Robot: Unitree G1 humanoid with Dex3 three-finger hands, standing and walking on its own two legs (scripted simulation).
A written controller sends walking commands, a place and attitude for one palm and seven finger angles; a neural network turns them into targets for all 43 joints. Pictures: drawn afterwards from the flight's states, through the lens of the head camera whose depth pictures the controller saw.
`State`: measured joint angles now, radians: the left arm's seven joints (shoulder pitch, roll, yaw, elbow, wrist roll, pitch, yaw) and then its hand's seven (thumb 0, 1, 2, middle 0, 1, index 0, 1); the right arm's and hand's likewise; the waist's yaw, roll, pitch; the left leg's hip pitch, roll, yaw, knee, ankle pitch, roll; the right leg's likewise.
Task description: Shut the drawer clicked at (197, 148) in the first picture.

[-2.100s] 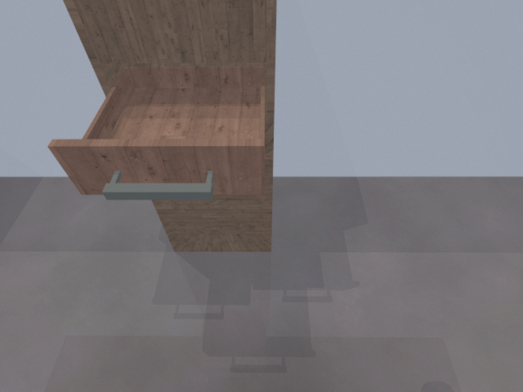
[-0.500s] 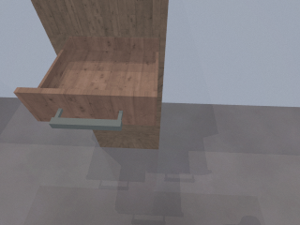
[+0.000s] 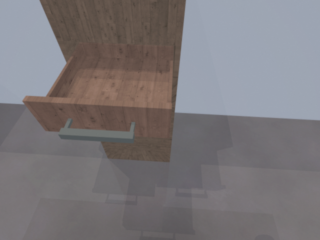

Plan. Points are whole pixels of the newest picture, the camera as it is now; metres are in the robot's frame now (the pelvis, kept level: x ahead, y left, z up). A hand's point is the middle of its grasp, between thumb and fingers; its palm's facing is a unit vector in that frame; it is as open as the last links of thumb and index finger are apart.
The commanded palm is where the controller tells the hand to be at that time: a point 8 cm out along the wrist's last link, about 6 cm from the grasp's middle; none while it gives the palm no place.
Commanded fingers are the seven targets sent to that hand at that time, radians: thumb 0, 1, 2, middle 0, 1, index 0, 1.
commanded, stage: come to a stop and stand still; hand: left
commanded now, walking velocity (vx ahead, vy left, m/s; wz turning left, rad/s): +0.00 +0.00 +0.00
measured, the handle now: (99, 129) +0.38 +0.20 +0.04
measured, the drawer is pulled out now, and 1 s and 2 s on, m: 0.29 0.29 0.29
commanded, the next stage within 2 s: look again from close up in 0.72 s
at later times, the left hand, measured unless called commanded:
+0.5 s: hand out of the picture -0.01 +0.22 -0.18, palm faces -0.04 -0.98 -0.21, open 7.3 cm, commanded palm none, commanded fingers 0.00 0.90 0.90 -0.20 -0.30 -0.20 -0.30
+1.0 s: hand out of the picture -0.04 +0.20 -0.18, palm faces -0.02 -0.99 -0.15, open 7.3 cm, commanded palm none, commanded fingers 0.00 0.90 0.90 -0.20 -0.30 -0.20 -0.30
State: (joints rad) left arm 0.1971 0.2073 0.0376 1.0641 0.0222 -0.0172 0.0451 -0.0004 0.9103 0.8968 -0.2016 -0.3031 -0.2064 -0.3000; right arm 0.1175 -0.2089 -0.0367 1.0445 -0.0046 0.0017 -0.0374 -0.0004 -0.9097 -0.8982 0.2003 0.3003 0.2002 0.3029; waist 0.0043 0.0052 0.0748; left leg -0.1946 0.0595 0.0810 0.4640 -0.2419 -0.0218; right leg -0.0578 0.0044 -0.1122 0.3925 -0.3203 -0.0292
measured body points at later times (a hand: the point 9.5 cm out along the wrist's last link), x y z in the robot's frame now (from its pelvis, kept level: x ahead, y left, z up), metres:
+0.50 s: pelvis -0.03 +0.04 +0.00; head -0.01 +0.04 +0.45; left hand -0.01 +0.27 -0.16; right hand -0.04 -0.19 -0.16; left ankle +0.00 +0.14 -0.74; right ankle -0.07 -0.09 -0.74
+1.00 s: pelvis -0.02 +0.04 +0.00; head -0.01 +0.05 +0.45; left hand -0.03 +0.25 -0.17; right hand -0.01 -0.19 -0.15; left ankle +0.00 +0.14 -0.74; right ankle -0.07 -0.09 -0.74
